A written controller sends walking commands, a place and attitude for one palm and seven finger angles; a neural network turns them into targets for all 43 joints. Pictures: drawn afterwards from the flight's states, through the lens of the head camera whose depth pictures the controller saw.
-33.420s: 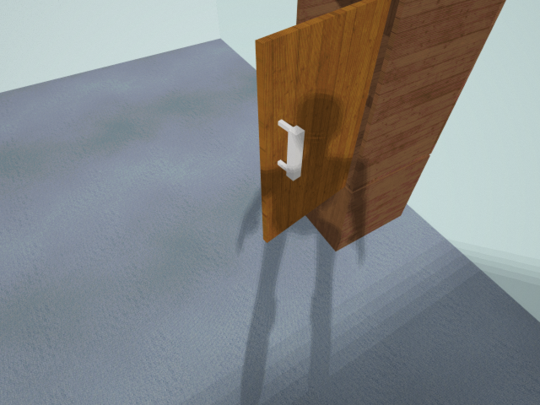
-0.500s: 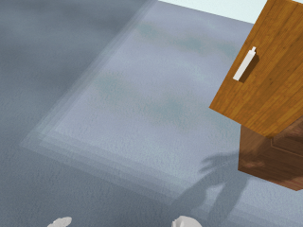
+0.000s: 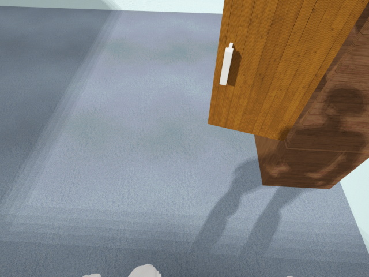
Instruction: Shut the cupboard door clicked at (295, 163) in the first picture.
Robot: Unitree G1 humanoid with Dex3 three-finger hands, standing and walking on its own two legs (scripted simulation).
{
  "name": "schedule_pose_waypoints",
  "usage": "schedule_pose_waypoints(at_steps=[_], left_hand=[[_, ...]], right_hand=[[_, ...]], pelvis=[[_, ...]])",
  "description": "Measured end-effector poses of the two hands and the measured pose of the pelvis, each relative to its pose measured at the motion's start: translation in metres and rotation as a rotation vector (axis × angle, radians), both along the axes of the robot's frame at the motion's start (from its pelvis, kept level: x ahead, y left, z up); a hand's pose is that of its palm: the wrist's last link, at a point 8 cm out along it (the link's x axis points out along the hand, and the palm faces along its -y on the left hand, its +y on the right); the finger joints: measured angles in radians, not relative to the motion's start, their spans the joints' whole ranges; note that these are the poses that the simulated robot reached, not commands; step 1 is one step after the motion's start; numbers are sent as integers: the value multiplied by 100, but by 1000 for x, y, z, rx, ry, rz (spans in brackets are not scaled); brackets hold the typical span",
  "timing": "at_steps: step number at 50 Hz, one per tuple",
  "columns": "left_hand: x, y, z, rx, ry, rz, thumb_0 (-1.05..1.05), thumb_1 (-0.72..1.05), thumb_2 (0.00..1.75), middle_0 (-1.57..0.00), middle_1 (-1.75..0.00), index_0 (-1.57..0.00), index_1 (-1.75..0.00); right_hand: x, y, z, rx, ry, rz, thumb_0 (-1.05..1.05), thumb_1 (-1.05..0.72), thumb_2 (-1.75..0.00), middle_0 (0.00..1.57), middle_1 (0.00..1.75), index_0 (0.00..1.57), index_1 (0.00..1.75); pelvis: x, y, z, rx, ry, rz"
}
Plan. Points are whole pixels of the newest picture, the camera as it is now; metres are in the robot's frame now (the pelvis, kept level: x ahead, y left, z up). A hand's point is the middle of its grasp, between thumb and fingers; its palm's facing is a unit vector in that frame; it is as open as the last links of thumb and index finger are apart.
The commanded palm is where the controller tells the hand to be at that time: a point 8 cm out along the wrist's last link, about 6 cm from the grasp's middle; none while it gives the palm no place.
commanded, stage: turn to face it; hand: left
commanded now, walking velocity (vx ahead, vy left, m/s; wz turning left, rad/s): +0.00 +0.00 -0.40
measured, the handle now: (227, 64) +0.76 -0.10 +0.01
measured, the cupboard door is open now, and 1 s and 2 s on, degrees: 77 77 77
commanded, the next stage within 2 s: take the last steps up to it in 0.30 s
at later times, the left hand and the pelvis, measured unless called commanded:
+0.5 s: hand (110, 270) +0.15 +0.19 -0.16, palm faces -0.22 -0.94 -0.25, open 7.4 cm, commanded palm none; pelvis +0.01 +0.02 -0.01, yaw -13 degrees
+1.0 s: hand (131, 237) +0.23 +0.16 -0.17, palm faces -0.31 -0.94 -0.15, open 7.4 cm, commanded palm none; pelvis +0.12 -0.01 +0.01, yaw -18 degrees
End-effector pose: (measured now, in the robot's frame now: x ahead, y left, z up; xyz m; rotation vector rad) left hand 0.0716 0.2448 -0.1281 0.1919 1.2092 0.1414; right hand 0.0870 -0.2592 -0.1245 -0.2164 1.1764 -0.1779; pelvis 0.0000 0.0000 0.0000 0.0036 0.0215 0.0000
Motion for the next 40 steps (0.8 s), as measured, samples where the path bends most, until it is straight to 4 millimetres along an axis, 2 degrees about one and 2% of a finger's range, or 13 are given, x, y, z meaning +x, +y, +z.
schedule_pose_waypoints(at_steps=[4,7,14,18,23,25,27,30,33,37,40], left_hand=[[4,16,-16,-26,24,-11,1,90,90,-20,-30,-20,-30],[11,29,-25,-34,41,-28,1,91,90,-20,-30,-20,-30],[37,41,-11,-21,47,-102,1,91,90,-20,-30,-20,-29],[56,33,-5,-7,32,-153,1,91,90,-20,-30,-20,-29],[79,8,-1,15,-15,-225,1,91,90,-20,-30,-20,-29],[83,-2,-3,22,-37,-245,1,91,90,-20,-30,-20,-29],[82,-11,1,15,-41,-249,1,91,90,-20,-30,-20,-29],[76,-17,4,3,-25,-240,1,91,90,-20,-30,-20,-29],[71,-20,-2,-15,17,-239,1,91,90,-20,-30,-20,-29],[72,-17,-18,-49,77,-233,1,91,90,-20,-30,-20,-30],[80,-12,-36,-70,122,-229,1,91,90,-20,-30,-20,-30]], right_hand=[[4,15,4,-30,-40,-20,1,-90,-90,20,30,20,30],[-3,27,8,-48,-46,-32,1,-90,-90,20,30,20,30],[-41,45,14,-36,22,-99,1,-90,-90,20,30,20,30],[-68,47,6,-7,69,-164,1,-90,-90,20,30,20,30],[-107,37,-16,41,127,-253,1,-90,-90,20,30,20,30],[-119,31,-27,56,151,-285,1,-90,-90,20,30,20,30],[-125,26,-28,61,179,-298,1,-90,-90,20,30,20,30],[-120,21,-21,59,178,-304,1,-90,-90,20,30,20,30],[-104,17,-11,47,142,-303,1,-91,-90,20,30,20,30],[-74,17,-3,15,91,-295,1,-91,-90,20,30,20,30],[-55,20,-5,-21,51,-292,1,-90,-90,20,30,20,30]], pelvis=[[5,18,-7,-19,6,-39],[6,28,-9,-18,2,-75],[9,36,4,-48,0,-138],[9,34,4,-51,-2,-172],[9,21,-5,-27,-9,-210],[10,15,-11,-23,-11,-224],[13,14,-9,-32,-14,-220],[22,11,-2,-24,-15,-229],[32,9,1,-22,-13,-232],[52,11,-2,-31,-13,-239],[70,15,-13,-36,-11,-254]])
